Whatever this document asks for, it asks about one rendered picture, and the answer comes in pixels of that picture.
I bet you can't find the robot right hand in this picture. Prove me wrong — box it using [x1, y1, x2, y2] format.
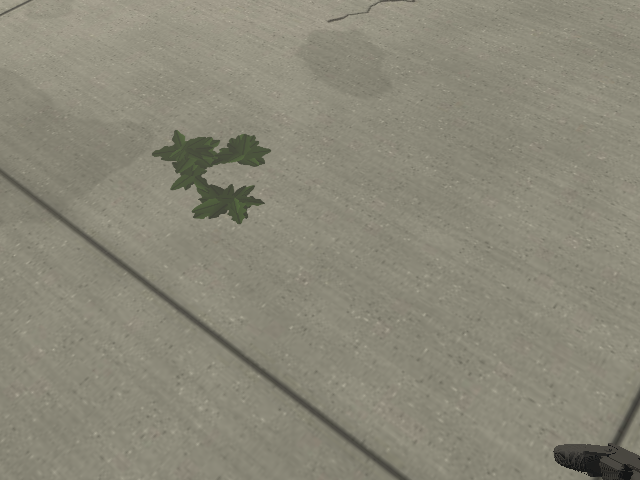
[553, 443, 640, 480]

